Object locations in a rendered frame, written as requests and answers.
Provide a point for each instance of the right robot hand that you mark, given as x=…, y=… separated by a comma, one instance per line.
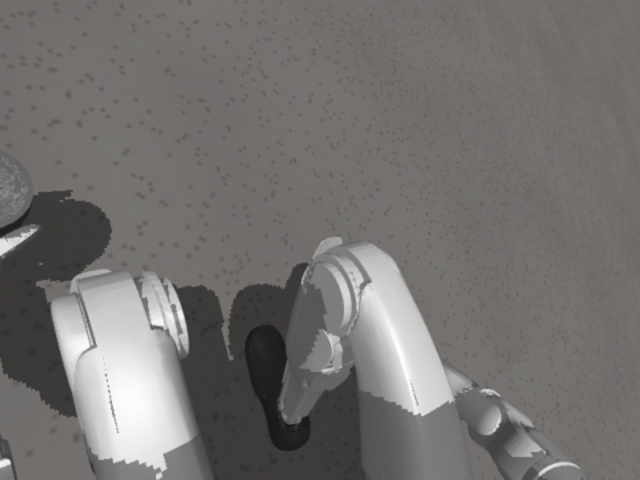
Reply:
x=459, y=383

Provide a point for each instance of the right robot foot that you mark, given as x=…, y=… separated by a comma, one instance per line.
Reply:
x=266, y=359

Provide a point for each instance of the cup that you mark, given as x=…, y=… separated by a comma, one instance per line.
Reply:
x=16, y=193

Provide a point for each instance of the left robot arm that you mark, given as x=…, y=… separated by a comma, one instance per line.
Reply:
x=7, y=468

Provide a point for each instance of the left robot hand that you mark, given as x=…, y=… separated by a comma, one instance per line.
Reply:
x=17, y=239

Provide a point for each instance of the right robot arm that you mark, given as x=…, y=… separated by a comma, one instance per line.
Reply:
x=519, y=451

